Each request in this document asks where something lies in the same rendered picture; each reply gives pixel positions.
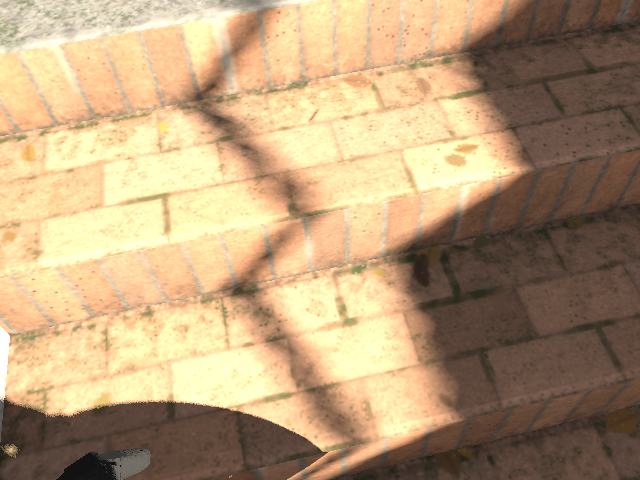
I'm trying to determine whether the left robot hand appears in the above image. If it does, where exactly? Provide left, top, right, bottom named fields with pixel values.
left=56, top=448, right=151, bottom=480

